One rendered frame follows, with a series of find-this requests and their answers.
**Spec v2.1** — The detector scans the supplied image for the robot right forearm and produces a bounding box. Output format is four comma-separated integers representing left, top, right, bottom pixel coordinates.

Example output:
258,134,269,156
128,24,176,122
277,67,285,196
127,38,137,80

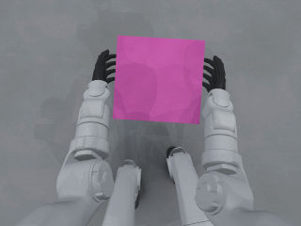
201,89,249,186

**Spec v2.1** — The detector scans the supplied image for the robot right upper arm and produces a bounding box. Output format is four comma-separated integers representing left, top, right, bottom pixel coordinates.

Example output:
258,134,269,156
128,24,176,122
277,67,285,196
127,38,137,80
195,170,301,226

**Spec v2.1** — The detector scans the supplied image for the robot left upper arm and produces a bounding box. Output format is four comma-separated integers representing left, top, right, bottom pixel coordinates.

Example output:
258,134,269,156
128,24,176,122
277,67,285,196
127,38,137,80
15,158,115,226

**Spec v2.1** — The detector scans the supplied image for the carton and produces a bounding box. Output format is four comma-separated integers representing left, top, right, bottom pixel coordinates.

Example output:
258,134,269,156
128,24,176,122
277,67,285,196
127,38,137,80
113,35,205,124

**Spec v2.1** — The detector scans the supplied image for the robot right hand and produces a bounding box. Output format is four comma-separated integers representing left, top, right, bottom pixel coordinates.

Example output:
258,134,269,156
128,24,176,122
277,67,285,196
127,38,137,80
202,56,226,92

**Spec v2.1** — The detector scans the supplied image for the robot left hand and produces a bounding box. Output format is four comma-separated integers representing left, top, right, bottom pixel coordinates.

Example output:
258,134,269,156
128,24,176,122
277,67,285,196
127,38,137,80
92,49,117,84

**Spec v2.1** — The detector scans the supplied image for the right robot thigh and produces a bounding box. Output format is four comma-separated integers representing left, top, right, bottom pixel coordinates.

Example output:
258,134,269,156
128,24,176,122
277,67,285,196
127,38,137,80
166,152,214,226

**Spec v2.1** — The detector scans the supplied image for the robot left forearm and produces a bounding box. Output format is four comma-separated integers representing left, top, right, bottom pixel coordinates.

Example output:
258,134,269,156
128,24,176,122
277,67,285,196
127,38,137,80
56,80,112,197

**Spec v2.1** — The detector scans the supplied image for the robot right shin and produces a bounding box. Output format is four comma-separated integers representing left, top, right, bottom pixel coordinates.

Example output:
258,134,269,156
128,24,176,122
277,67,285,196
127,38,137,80
170,147,192,161

